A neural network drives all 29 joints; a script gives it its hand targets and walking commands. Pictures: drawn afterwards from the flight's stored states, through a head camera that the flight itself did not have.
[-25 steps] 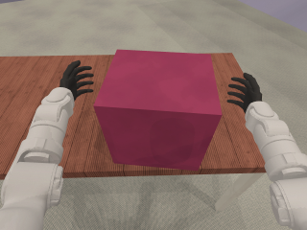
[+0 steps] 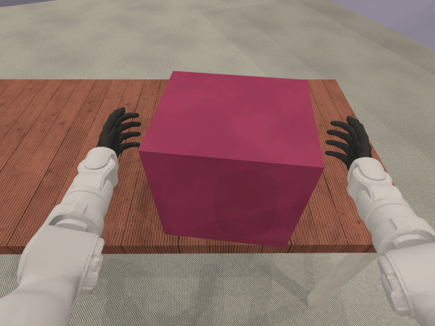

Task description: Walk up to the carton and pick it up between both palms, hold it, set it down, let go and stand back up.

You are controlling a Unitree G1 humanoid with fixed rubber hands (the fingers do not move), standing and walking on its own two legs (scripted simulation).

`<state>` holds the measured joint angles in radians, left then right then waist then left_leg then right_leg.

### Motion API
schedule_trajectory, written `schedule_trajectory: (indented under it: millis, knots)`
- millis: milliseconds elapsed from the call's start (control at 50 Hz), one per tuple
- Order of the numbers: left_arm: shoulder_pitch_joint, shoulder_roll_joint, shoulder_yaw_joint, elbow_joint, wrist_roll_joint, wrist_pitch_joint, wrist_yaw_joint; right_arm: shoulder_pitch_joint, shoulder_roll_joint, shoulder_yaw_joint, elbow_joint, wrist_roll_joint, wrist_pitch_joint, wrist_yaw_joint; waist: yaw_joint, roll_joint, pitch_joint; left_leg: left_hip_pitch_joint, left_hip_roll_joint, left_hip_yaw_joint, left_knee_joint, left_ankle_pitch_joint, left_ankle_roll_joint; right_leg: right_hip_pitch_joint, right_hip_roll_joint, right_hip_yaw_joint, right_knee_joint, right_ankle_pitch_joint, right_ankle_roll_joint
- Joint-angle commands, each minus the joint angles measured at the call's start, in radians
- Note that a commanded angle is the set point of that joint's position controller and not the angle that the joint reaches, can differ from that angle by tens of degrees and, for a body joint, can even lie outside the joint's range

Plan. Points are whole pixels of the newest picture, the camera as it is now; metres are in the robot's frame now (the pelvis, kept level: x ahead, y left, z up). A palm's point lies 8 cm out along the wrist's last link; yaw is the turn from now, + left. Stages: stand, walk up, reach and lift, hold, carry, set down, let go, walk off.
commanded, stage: reach and lift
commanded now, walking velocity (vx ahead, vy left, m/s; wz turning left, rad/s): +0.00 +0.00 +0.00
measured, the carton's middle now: (231, 162) +0.44 +0.02 +0.05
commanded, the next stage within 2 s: none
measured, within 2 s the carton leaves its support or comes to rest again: neither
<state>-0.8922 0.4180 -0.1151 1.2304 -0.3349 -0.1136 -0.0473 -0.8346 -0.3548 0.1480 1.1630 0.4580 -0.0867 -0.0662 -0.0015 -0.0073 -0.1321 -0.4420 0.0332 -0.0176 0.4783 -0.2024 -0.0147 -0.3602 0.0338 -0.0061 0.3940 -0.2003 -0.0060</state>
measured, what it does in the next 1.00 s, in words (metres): stands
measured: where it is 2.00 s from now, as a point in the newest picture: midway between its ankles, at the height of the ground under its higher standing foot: outside the picture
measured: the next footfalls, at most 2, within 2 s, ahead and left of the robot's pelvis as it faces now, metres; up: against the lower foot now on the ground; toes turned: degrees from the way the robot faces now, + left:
none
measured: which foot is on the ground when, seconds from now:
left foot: down 0.00-1.00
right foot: down 0.00-1.00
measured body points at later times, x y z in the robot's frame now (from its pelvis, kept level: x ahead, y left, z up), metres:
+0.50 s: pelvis +0.00 +0.00 +0.00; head +0.03 +0.01 +0.45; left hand +0.45 +0.20 +0.10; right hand +0.44 -0.17 +0.10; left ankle +0.01 +0.12 -0.74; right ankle -0.01 -0.12 -0.74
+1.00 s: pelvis +0.00 +0.00 +0.00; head +0.02 +0.03 +0.45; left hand +0.44 +0.20 +0.11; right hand +0.43 -0.17 +0.10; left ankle +0.01 +0.12 -0.74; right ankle -0.01 -0.12 -0.74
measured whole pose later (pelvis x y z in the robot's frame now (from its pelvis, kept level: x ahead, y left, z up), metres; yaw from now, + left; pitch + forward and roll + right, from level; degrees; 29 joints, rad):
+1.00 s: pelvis +0.00 +0.00 +0.00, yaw +0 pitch +10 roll -2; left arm -0.93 0.25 0.03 1.22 -0.16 -0.11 0.04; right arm -0.88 -0.19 0.02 1.20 0.31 -0.08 -0.13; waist -0.01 -0.02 -0.13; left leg -0.44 0.03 -0.01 0.46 -0.19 -0.01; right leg -0.36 0.03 0.00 0.36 -0.18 0.00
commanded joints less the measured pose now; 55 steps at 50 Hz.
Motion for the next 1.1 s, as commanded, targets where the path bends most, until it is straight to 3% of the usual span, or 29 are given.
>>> schedule_trajectory:
  millis: [0, 60, 140, 180, 240, 260, 280, 300, 320, 340, 360, 380, 400, 440, 480, 560, 580, 620, 640, 780, 800, 820, 880, 940, 960, 980, 1020, 1040, 1080]
  knots:
    - [-0.402, 0.11, -0.015, -0.101, -0.03, -0.044, 0.002, -0.358, -0.123, -0.01, -0.055, -0.004, -0.026, 0.016, -0.027, 0.053, -0.431, 0.344, -0.019, 0.02, 0.027, 0.321, -0.029, -0.091, 0.005, -0.05, -0.039, 0.158, 0.004]
    - [-0.368, 0.092, 0.0, -0.07, -0.02, -0.055, -0.002, -0.347, -0.1, 0.001, -0.04, -0.003, -0.024, 0.011, -0.005, 0.064, -0.449, 0.331, -0.021, 0.032, 0.02, 0.35, -0.031, -0.049, 0.002, -0.034, -0.034, 0.196, -0.001]
    - [-0.383, 0.105, 0.043, -0.019, 0.006, -0.08, -0.008, -0.389, -0.055, 0.003, -0.141, -0.033, -0.06, -0.012, 0.008, -0.014, -0.535, 0.236, -0.035, 0.042, 0.03, 0.356, -0.012, 0.036, -0.012, -0.015, -0.003, 0.338, 0.032]
    - [-0.355, 0.041, 0.045, -0.085, 0.022, -0.082, -0.005, -0.399, -0.006, 0.01, -0.181, -0.043, -0.077, -0.02, 0.012, -0.006, -0.576, 0.256, -0.034, 0.04, 0.039, 0.401, -0.014, 0.067, -0.014, -0.009, 0.009, 0.386, 0.037]
    - [-0.37, 0.046, 0.085, -0.087, 0.072, -0.077, -0.004, -0.361, 0.002, -0.009, -0.105, -0.057, -0.055, -0.035, 0.008, 0.026, -0.519, 0.272, -0.023, 0.046, 0.014, 0.368, -0.016, 0.049, -0.007, -0.018, -0.006, 0.316, 0.027]
    - [-0.377, 0.03, 0.094, -0.087, 0.094, -0.068, -0.004, -0.373, 0.005, -0.035, -0.051, -0.068, -0.05, -0.035, -0.017, 0.062, -0.436, 0.294, -0.022, 0.042, -0.002, 0.337, -0.028, 0.025, -0.008, -0.023, -0.026, 0.252, 0.021]
    - [-0.383, 0.037, 0.101, -0.058, 0.095, -0.051, 0.001, -0.382, 0.026, -0.011, -0.098, -0.067, -0.046, -0.045, 0.01, 0.029, -0.44, 0.287, -0.03, 0.053, 0.002, 0.353, -0.022, 0.043, -0.008, -0.019, -0.035, 0.245, 0.027]
    - [-0.372, 0.038, 0.119, -0.041, 0.097, -0.044, 0.001, -0.394, 0.022, -0.031, -0.062, -0.082, -0.043, -0.051, 0.009, -0.007, -0.402, 0.246, -0.026, 0.052, -0.003, 0.329, -0.018, 0.054, -0.005, -0.023, -0.028, 0.266, 0.028]
    - [-0.406, 0.044, 0.119, -0.039, 0.107, -0.042, 0.008, -0.399, 0.017, -0.034, -0.056, -0.083, -0.037, -0.049, 0.006, 0.027, -0.378, 0.241, -0.027, 0.055, -0.013, 0.287, -0.014, 0.042, -0.016, -0.018, -0.032, 0.21, 0.033]
    - [-0.352, 0.008, 0.119, -0.04, 0.105, -0.051, 0.005, -0.39, 0.049, -0.036, -0.117, -0.115, -0.055, -0.061, 0.002, -0.028, -0.387, 0.264, -0.023, 0.051, -0.012, 0.3, -0.009, 0.039, -0.01, -0.019, -0.038, 0.235, 0.031]
    - [-0.383, -0.004, 0.111, -0.083, 0.095, -0.046, 0.014, -0.392, 0.05, -0.048, -0.121, -0.119, -0.064, -0.067, -0.024, -0.003, -0.426, 0.287, -0.028, 0.057, 0.003, 0.334, -0.02, 0.052, -0.011, -0.024, -0.029, 0.289, 0.033]
    - [-0.347, 0.007, 0.149, -0.064, 0.124, -0.042, 0.02, -0.381, 0.042, -0.05, -0.141, -0.125, -0.058, -0.069, 0.007, -0.024, -0.437, 0.272, -0.028, 0.058, 0.001, 0.346, -0.017, 0.073, -0.01, -0.018, -0.028, 0.311, 0.038]
    - [-0.384, -0.004, 0.147, -0.136, 0.12, -0.05, 0.028, -0.371, 0.037, -0.085, -0.137, -0.148, -0.068, -0.079, -0.014, 0.022, -0.505, 0.296, -0.026, 0.057, 0.008, 0.391, -0.033, 0.092, -0.005, -0.025, -0.02, 0.342, 0.027]
    - [-0.429, -0.016, 0.155, -0.11, 0.151, -0.044, 0.033, -0.398, 0.068, -0.101, -0.102, -0.151, -0.045, -0.083, -0.02, 0.045, -0.477, 0.29, -0.028, 0.055, 0.01, 0.347, -0.029, 0.052, -0.007, -0.025, -0.036, 0.259, 0.024]
    - [-0.406, -0.043, 0.157, -0.187, 0.15, -0.043, 0.054, -0.397, 0.074, -0.091, -0.181, -0.146, -0.053, -0.078, 0.012, 0.057, -0.54, 0.315, -0.024, 0.056, 0.003, 0.396, -0.038, 0.071, -0.005, -0.018, -0.032, 0.311, 0.025]
    - [-0.4, -0.05, 0.172, -0.154, 0.198, -0.005, 0.056, -0.388, 0.053, -0.102, -0.132, -0.142, -0.034, -0.089, -0.026, 0.056, -0.478, 0.343, -0.024, 0.043, 0.014, 0.44, -0.044, 0.085, 0.001, -0.028, -0.045, 0.346, 0.026]
    - [-0.347, -0.052, 0.185, -0.143, 0.242, 0.01, 0.057, -0.347, 0.054, -0.1, -0.094, -0.154, -0.02, -0.086, 0.006, 0.086, -0.424, 0.352, -0.024, 0.045, 0.003, 0.434, -0.05, 0.09, 0.003, -0.029, -0.054, 0.305, 0.018]
    - [-0.412, -0.069, 0.156, -0.152, 0.176, 0.028, 0.061, -0.392, 0.047, -0.127, -0.107, -0.155, -0.014, -0.086, -0.034, 0.05, -0.396, 0.361, -0.01, 0.034, -0.004, 0.379, -0.043, 0.036, 0.0, -0.046, -0.067, 0.226, 0.023]
    - [-0.387, -0.093, 0.149, -0.146, 0.175, 0.017, 0.059, -0.384, 0.068, -0.122, -0.12, -0.152, -0.023, -0.085, -0.013, 0.055, -0.402, 0.355, -0.013, 0.049, -0.01, 0.359, -0.04, 0.031, 0.004, -0.044, -0.071, 0.195, 0.017]
    - [-0.396, -0.118, 0.132, -0.148, 0.167, -0.013, 0.078, -0.387, 0.079, -0.131, -0.069, -0.161, -0.013, -0.072, -0.035, 0.055, -0.449, 0.386, -0.009, 0.034, 0.022, 0.448, -0.056, -0.001, 0.009, -0.043, -0.063, 0.258, 0.006]
    - [-0.386, -0.106, 0.159, -0.131, 0.17, -0.015, 0.076, -0.385, 0.085, -0.092, -0.14, -0.154, -0.023, -0.066, 0.016, 0.025, -0.477, 0.353, -0.009, 0.049, 0.017, 0.448, -0.052, 0.058, 0.012, -0.04, -0.047, 0.269, 0.011]
    - [-0.429, -0.123, 0.134, -0.208, 0.163, -0.035, 0.089, -0.427, 0.086, -0.11, -0.155, -0.137, -0.045, -0.062, 0.004, 0.085, -0.541, 0.355, -0.018, 0.048, 0.045, 0.502, -0.064, 0.038, 0.004, -0.037, -0.032, 0.319, 0.008]
    - [-0.402, -0.111, 0.159, -0.109, 0.205, -0.001, 0.092, -0.398, 0.054, -0.156, -0.017, -0.17, -0.01, -0.066, -0.032, 0.076, -0.407, 0.364, -0.004, 0.03, -0.009, 0.395, -0.063, 0.009, 0.014, -0.053, -0.078, 0.191, 0.002]
    - [-0.438, -0.124, 0.131, -0.128, 0.156, -0.028, 0.095, -0.466, 0.075, -0.123, -0.105, -0.145, -0.019, -0.051, 0.003, 0.042, -0.419, 0.312, -0.004, 0.039, 0.0, 0.323, -0.045, -0.017, 0.005, -0.046, -0.061, 0.13, 0.0]
    - [-0.437, -0.138, 0.096, -0.103, 0.152, -0.026, 0.105, -0.454, 0.06, -0.165, -0.08, -0.162, -0.029, -0.051, -0.031, 0.066, -0.422, 0.311, -0.001, 0.027, 0.0, 0.317, -0.052, -0.033, 0.007, -0.052, -0.057, 0.147, -0.003]
    - [-0.419, -0.126, 0.14, -0.076, 0.147, -0.027, 0.094, -0.46, 0.085, -0.111, -0.143, -0.165, -0.026, -0.061, 0.01, -0.003, -0.44, 0.306, -0.009, 0.042, 0.009, 0.34, -0.037, 0.004, -0.003, -0.035, -0.057, 0.172, 0.012]
    - [-0.409, -0.123, 0.133, -0.059, 0.138, -0.055, 0.088, -0.405, 0.111, -0.119, -0.094, -0.18, -0.019, -0.06, -0.011, 0.0, -0.46, 0.288, -0.015, 0.041, 0.005, 0.302, -0.031, 0.008, -0.006, -0.026, -0.052, 0.164, 0.005]
    - [-0.444, -0.112, 0.116, -0.057, 0.146, -0.056, 0.089, -0.42, 0.086, -0.162, -0.054, -0.194, -0.015, -0.064, -0.034, 0.055, -0.447, 0.287, -0.013, 0.033, -0.002, 0.298, -0.043, -0.017, -0.008, -0.033, -0.048, 0.147, 0.002]
    - [-0.471, -0.13, 0.105, -0.149, 0.131, -0.086, 0.105, -0.463, 0.105, -0.128, -0.15, -0.167, -0.041, -0.059, -0.003, 0.04, -0.542, 0.296, -0.011, 0.039, 0.018, 0.357, -0.047, 0.012, 0.0, -0.036, -0.025, 0.213, -0.002]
